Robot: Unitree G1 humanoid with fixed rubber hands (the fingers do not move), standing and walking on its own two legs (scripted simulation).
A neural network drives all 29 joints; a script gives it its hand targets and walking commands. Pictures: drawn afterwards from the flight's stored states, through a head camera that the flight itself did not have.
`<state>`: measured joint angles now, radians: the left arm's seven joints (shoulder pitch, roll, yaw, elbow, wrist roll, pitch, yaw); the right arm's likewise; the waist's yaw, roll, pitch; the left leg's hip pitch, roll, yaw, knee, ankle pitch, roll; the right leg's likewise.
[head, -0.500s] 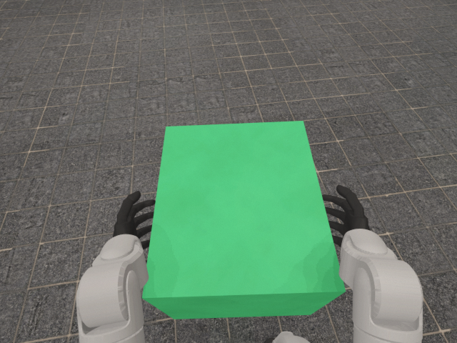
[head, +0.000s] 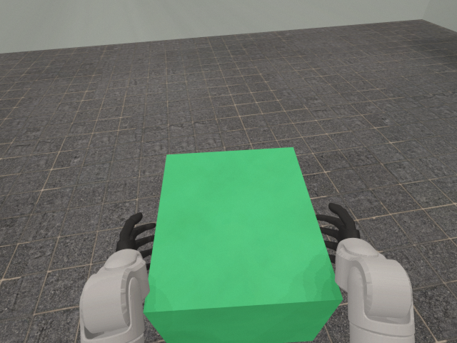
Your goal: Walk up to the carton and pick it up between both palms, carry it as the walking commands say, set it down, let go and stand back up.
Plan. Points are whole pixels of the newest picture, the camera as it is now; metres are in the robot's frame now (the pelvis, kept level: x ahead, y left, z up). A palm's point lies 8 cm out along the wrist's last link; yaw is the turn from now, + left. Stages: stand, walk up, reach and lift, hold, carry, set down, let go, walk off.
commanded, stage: carry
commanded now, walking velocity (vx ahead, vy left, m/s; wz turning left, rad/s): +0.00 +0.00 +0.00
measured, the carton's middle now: (236, 243) +0.31 +0.01 +0.02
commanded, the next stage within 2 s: none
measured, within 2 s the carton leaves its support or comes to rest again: neither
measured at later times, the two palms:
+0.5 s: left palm (144, 248) +0.27 +0.16 +0.08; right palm (345, 242) +0.26 -0.17 +0.08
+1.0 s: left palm (148, 252) +0.27 +0.16 +0.06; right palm (341, 246) +0.27 -0.17 +0.06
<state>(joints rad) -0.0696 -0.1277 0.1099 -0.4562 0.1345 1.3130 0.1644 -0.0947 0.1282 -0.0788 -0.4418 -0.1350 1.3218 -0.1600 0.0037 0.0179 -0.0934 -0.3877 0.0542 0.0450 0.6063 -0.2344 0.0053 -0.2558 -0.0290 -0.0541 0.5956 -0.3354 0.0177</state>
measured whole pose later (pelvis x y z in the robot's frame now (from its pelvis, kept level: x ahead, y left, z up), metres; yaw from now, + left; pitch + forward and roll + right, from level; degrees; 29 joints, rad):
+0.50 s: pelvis +0.01 -0.01 +0.00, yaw +0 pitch +1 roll +0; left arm -0.12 -0.13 0.12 -0.34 0.13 1.16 0.16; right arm -0.11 0.13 -0.11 -0.36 -0.14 1.16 -0.16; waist 0.00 0.01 -0.04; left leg -0.40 0.05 0.05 0.58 -0.20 -0.01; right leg -0.28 -0.03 -0.05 0.60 -0.34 0.01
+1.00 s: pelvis +0.01 -0.01 +0.00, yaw +0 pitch +1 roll +0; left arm -0.11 -0.13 0.13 -0.18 0.13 1.01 0.15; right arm -0.11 0.13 -0.13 -0.19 -0.15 1.02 -0.13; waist 0.00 0.01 -0.05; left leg -0.40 0.05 0.05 0.58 -0.20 -0.01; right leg -0.28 -0.03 -0.05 0.60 -0.34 0.01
